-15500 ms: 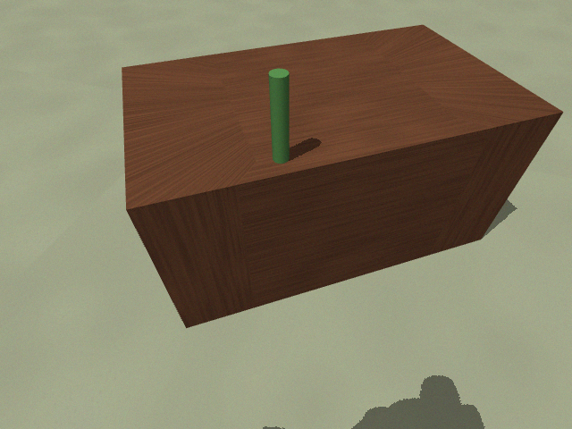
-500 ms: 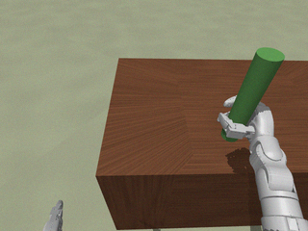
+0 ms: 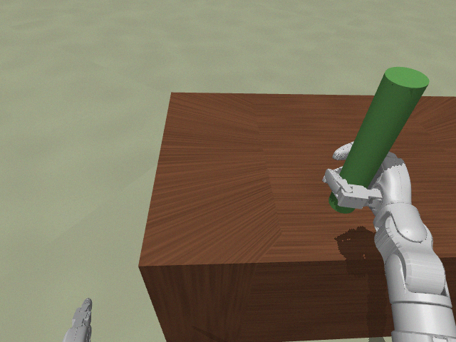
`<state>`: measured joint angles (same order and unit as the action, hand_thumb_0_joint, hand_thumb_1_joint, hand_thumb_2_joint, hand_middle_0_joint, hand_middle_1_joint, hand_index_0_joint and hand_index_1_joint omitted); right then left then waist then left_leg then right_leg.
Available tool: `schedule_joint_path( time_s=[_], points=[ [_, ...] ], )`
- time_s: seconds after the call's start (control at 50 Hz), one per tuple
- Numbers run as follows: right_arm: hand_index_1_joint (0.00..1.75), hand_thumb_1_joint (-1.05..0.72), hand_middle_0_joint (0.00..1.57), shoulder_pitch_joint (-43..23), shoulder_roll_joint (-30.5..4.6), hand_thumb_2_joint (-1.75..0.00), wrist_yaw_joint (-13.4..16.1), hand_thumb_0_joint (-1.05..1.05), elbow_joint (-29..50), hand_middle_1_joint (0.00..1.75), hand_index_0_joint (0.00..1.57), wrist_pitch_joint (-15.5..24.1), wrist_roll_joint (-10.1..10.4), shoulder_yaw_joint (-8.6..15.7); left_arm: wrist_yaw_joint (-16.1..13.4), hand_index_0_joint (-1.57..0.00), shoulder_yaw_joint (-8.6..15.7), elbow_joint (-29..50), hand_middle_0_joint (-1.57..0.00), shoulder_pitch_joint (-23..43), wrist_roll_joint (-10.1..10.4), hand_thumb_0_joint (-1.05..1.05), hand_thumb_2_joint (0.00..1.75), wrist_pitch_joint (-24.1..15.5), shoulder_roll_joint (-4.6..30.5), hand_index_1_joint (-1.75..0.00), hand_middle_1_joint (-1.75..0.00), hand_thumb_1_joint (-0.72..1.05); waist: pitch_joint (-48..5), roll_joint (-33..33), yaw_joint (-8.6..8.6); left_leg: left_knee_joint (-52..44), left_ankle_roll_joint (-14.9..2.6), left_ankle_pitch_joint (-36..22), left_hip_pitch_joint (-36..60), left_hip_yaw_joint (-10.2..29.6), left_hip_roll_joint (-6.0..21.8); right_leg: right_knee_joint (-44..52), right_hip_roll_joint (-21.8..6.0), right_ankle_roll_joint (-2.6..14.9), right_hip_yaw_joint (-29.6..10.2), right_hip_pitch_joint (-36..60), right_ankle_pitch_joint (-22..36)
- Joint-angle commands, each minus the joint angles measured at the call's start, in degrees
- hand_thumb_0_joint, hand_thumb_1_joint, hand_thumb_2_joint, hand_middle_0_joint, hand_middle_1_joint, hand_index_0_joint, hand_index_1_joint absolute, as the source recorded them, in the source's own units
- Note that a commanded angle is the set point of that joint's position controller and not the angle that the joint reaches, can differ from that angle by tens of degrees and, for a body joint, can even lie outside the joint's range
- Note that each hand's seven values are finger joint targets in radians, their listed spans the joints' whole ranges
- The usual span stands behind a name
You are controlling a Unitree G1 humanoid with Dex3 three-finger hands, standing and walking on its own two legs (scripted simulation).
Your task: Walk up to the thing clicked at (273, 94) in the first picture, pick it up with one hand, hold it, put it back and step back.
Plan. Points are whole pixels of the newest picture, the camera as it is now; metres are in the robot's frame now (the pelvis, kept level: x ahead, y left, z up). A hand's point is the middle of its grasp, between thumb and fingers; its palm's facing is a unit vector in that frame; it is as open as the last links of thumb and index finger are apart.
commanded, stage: hold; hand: right
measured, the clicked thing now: (367, 153) +0.34 -0.18 +0.22
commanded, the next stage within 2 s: none
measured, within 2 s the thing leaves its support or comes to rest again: neither
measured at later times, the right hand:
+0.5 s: hand (350, 172) +0.34 -0.17 +0.18, palm faces +0.09 +1.00 -0.02, open 6.1 cm
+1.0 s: hand (351, 174) +0.33 -0.16 +0.19, palm faces +0.09 +1.00 -0.02, open 6.1 cm
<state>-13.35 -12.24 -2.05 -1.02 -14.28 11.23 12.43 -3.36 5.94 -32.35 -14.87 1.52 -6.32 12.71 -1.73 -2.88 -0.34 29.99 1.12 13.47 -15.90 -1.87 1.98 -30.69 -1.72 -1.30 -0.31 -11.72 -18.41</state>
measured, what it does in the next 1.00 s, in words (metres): stands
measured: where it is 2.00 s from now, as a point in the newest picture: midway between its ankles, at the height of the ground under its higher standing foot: outside the picture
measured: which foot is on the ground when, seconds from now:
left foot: down 0.00-1.00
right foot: down 0.00-1.00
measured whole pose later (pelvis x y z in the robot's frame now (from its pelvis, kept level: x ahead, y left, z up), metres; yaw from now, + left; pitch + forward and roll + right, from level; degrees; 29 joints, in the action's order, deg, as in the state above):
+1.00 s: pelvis +0.00 +0.00 +0.00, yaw +0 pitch -2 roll +0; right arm -13.0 -12.6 -3.6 6.4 -23.2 12.2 13.6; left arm -2.0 6.5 -36.7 -13.2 1.6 -9.0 13.3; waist -1.6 -3.5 -0.1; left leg 28.7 0.9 13.1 -13.9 -2.4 2.0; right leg -29.0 -1.7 -1.5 -0.8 -9.7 -17.7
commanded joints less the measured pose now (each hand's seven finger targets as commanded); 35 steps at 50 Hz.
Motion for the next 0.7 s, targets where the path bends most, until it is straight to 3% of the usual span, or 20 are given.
schedule_joint_path(
  time_s=[0.0, 0.02, 0.06, 0.1, 0.16, 0.2, 0.28, 0.3, 0.34, 0.38, 0.4, 0.42, 0.46, 0.5, 0.52, 0.54, 0.58, 0.64, 0.68],
  points=[
    [1.43, -0.61, 1.39, -20.0, -8.7, -1.32, -0.2, 0.0, 15.1, 1.43, 1.4, 3.2, 0.8, 3.5, 0.0, -0.04, 2.0, 7.5, -0.05, 6.5, 0.2, 0.0, 0.05, -3.8, 5.8, -0.05, -0.05, -0.55, -10.9, 1.4, 0.41, -3.8, -0.58, -10.0, 5.6, -2.3, -1.3, 5.4, 1.3, 1.45, 0.8, 1.8, 12.4],
    [1.43, -0.64, 1.4, -20.2, -8.9, -1.31, -0.2, 0.0, 15.9, 1.43, 1.4, 3.0, 0.9, 3.5, -0.3, -0.05, 4.1, 8.3, -0.05, 6.5, 0.1, 0.0, 0.05, -4.0, 8.1, -0.05, -0.05, -0.55, -11.8, 2.4, -0.3, -3.8, -0.51, -10.6, 5.7, -2.5, -1.5, 5.4, 1.2, 1.49, 0.6, 2.8, 13.0],
    [1.44, -0.64, 1.4, -18.8, -9.2, -1.32, -0.5, 0.0, 15.8, 1.44, 1.41, 2.2, 0.9, 4.2, -0.2, -0.04, 3.4, 7.6, -0.05, 5.7, 0.0, 0.0, 0.05, -4.1, 7.8, -0.05, -0.05, -0.55, -11.9, 3.3, -0.1, -4.1, -0.22, -10.8, 6.4, -2.5, -1.3, 5.2, 1.4, 1.73, 0.7, 2.8, 12.8],
    [1.44, -0.63, 1.41, -17.5, -9.2, -1.33, -0.6, 0.0, 16.4, 1.44, 1.41, 1.7, 1.0, 4.4, 0.3, -0.04, 1.5, 5.6, -0.05, 5.9, 0.0, 0.0, 0.05, -4.0, 5.2, -0.05, -0.05, -0.55, -11.6, 2.6, 1.03, -4.3, -0.22, -11.7, 6.9, -2.2, -1.0, 4.9, 1.7, 1.74, 1.0, 2.3, 13.7],
    [1.45, -0.63, 1.41, -19.0, -9.2, -1.33, -0.8, 0.0, 17.7, 1.45, 1.42, 0.8, 1.2, 4.2, 0.0, -0.05, 3.6, 6.9, -0.05, 7.5, 0.0, 0.0, 0.05, -4.4, 7.8, -0.05, -0.05, -0.55, -12.1, 3.7, 0.11, -4.5, -0.05, -12.8, 6.9, -2.1, -0.9, 4.8, 1.7, 1.95, 1.0, 3.6, 14.4],
    [1.45, -0.64, 1.41, -18.5, -10.2, -1.33, -0.8, 0.0, 17.9, 1.45, 1.42, 0.3, 1.3, 5.2, 0.3, -0.05, 2.8, 5.2, -0.05, 7.1, 0.1, 0.0, 0.05, -4.5, 7.1, -0.05, -0.05, -0.55, -10.3, 2.8, 0.76, -4.5, -0.19, -11.9, 6.7, -2.3, -1.1, 5.4, 1.6, 1.75, 0.8, 2.6, 13.9],
    [1.44, -0.62, 1.4, -19.1, -8.2, -1.33, -1.1, 0.0, 19.3, 1.44, 1.41, -0.5, 1.0, 2.9, 0.1, -0.05, 2.9, 7.3, -0.05, 7.6, 0.0, 0.0, 0.05, -4.7, 7.1, -0.06, -0.05, -0.55, -13.1, 4.0, -0.1, -4.3, -0.15, -13.2, 7.5, -2.4, -1.1, 5.2, 1.6, 1.76, 0.8, 4.4, 15.0],
    [1.43, -0.65, 1.4, -18.8, -8.3, -1.32, -1.1, 0.0, 19.0, 1.43, 1.41, -0.8, 1.3, 3.4, 0.2, -0.05, 2.0, 5.4, -0.05, 7.4, 0.1, 0.0, 0.05, -4.7, 6.2, -0.05, -0.05, -0.55, -10.3, 3.8, 0.25, -4.7, 0.02, -12.2, 6.4, -2.4, -0.9, 5.2, 1.8, 1.9, 0.9, 3.5, 14.0],
    [1.42, -0.6, 1.38, -20.3, -10.8, -1.32, -1.0, 0.0, 18.2, 1.42, 1.39, -1.4, 1.1, 5.1, -0.1, -0.05, 4.4, 5.4, -0.05, 7.0, 0.0, 0.0, 0.05, -5.0, 8.8, -0.05, -0.05, -0.55, -12.6, 3.1, -0.06, -4.4, -0.18, -13.5, 7.1, -2.2, -0.9, 5.2, 1.7, 1.73, 0.8, 4.5, 15.4],
    [1.42, -0.63, 1.39, -19.1, -9.4, -1.31, -1.1, 0.0, 18.1, 1.42, 1.4, -2.0, 1.0, 4.5, 0.4, -0.05, 3.0, 4.5, -0.05, 7.1, 0.0, 0.0, 0.05, -5.0, 7.0, -0.05, -0.05, -0.55, -11.3, 1.9, 0.48, -4.4, -0.23, -13.0, 6.9, -2.3, -0.8, 5.1, 1.8, 1.62, 0.9, 3.9, 15.0],
    [1.44, -0.62, 1.4, -19.1, -9.0, -1.33, -1.1, 0.0, 17.8, 1.44, 1.41, -2.4, 1.2, 4.1, 0.2, -0.05, 4.5, 5.5, -0.05, 6.6, 0.1, 0.0, 0.05, -5.2, 8.6, -0.05, -0.05, -0.54, -11.3, 2.9, -0.4, -4.4, -0.23, -13.2, 6.5, -2.5, -1.2, 5.5, 1.5, 1.63, 0.6, 4.3, 15.5],
    [1.43, -0.63, 1.4, -19.0, -8.7, -1.33, -1.1, 0.0, 18.2, 1.43, 1.41, -2.4, 1.4, 4.0, 0.6, -0.05, 2.4, 5.0, -0.05, 6.6, 0.1, 0.0, 0.05, -5.1, 6.4, -0.05, -0.05, -0.55, -10.1, 2.6, 0.29, -4.6, -0.2, -12.2, 6.6, -2.6, -1.2, 5.5, 1.6, 1.55, 0.7, 3.3, 14.5],
    [1.44, -0.62, 1.4, -20.3, -10.4, -1.33, -1.1, 0.0, 19.7, 1.44, 1.41, -2.4, 1.2, 5.1, 0.8, -0.05, 3.0, 4.3, -0.05, 6.5, 0.1, 0.0, 0.05, -5.1, 6.9, -0.05, -0.05, -0.55, -12.0, 1.4, 0.55, -4.2, -0.52, -13.0, 6.9, -2.6, -1.3, 5.6, 1.4, 1.37, 0.5, 4.1, 15.8],
    [1.44, -0.63, 1.41, -19.8, -9.6, -1.33, -1.3, 0.0, 20.5, 1.44, 1.41, -2.6, 1.3, 4.5, 0.9, -0.05, 3.7, 6.3, -0.05, 7.7, 0.2, 0.0, 0.05, -5.3, 8.0, -0.05, -0.05, -0.55, -12.0, 2.3, 0.42, -4.0, -0.58, -13.3, 7.1, -2.9, -1.5, 5.7, 1.2, 1.19, 0.3, 4.4, 16.8],
    [1.45, -0.61, 1.4, -19.8, -9.0, -1.34, -1.3, 0.0, 20.7, 1.45, 1.41, -2.7, 1.4, 3.9, 0.9, -0.05, 3.7, 6.1, -0.05, 6.8, 0.2, 0.0, 0.05, -5.3, 7.8, -0.05, -0.05, -0.54, -12.9, 2.0, 0.1, -3.7, -0.63, -14.4, 7.4, -2.9, -1.6, 5.3, 1.1, 1.12, 0.3, 5.0, 18.2],
    [1.44, -0.61, 1.39, -19.7, -10.0, -1.33, -1.3, 0.0, 20.5, 1.44, 1.41, -3.0, 1.3, 4.8, 1.1, -0.05, 3.0, 4.3, -0.05, 6.1, 0.2, 0.0, 0.05, -5.0, 6.9, -0.05, -0.05, -0.55, -13.6, 1.2, 0.78, -3.4, -0.7, -16.3, 7.9, -2.7, -1.4, 4.8, 1.2, 1.09, 0.4, 5.0, 20.1],
    [1.44, -0.61, 1.4, -17.8, -9.9, -1.33, -1.3, 0.0, 19.2, 1.44, 1.41, -3.7, 1.7, 5.4, 1.3, -0.05, 2.7, 4.4, -0.05, 7.0, 0.4, 0.0, 0.05, -5.2, 7.0, -0.05, -0.05, -0.55, -11.8, 0.8, 1.19, -3.6, -0.85, -15.2, 7.7, -2.9, -1.7, 5.1, 0.8, 0.82, 0.1, 4.1, 20.8],
    [1.45, -0.61, 1.4, -19.6, -9.3, -1.34, -1.2, 0.0, 20.2, 1.45, 1.41, -3.9, 1.7, 4.7, 1.2, -0.05, 3.4, 5.6, -0.05, 8.9, 0.2, 0.0, 0.05, -5.4, 8.2, -0.05, -0.05, -0.55, -12.6, 2.4, 1.02, -4.1, -0.68, -14.0, 8.2, -2.7, -1.6, 5.5, 1.0, 1.13, 0.3, 3.9, 17.9],
    [1.44, -0.64, 1.41, -18.8, -9.4, -1.34, -1.2, 0.0, 19.3, 1.44, 1.42, -4.3, 1.6, 5.0, 1.2, -0.05, 1.6, 5.4, -0.05, 8.8, 0.3, 0.0, 0.05, -5.3, 6.2, -0.06, -0.05, -0.55, -10.7, 3.1, 1.02, -4.5, -0.39, -13.6, 7.6, -2.5, -1.3, 5.3, 1.4, 1.49, 0.6, 3.4, 16.4]
  ],
)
